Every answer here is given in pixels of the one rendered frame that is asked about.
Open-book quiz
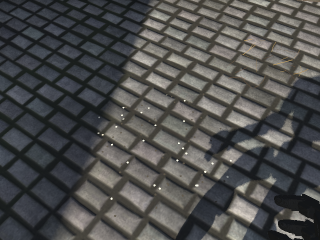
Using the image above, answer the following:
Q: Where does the robot right hand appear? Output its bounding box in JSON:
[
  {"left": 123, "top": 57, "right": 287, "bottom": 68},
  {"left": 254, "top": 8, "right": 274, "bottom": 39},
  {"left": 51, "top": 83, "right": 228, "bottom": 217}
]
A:
[{"left": 268, "top": 194, "right": 320, "bottom": 240}]

